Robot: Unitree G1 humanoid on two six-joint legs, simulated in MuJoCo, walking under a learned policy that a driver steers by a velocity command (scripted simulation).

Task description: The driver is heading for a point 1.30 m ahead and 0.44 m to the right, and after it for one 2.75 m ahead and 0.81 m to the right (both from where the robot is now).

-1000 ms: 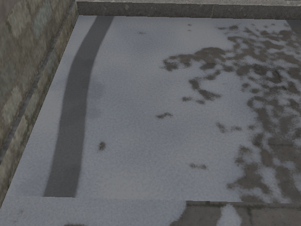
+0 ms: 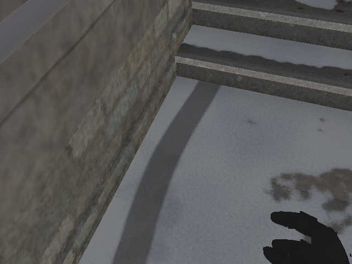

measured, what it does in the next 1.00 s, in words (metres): walks ahead, turning right: right foot, then left foot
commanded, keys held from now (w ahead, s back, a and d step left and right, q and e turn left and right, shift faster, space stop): e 0.38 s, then w+e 0.46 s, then w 0.14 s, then no key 0.02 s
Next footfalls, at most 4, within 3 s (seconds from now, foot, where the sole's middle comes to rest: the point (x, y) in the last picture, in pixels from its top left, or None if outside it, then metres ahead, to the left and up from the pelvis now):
0.44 right None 0.16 -0.16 -0.76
0.96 left None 0.41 -0.04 -0.76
1.34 right None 0.41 -0.32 -0.76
1.60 left None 0.49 -0.08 -0.76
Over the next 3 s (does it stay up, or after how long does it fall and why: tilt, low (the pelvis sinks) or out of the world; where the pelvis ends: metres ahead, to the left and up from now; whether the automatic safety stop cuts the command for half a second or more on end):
stays up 0.97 -0.39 0.01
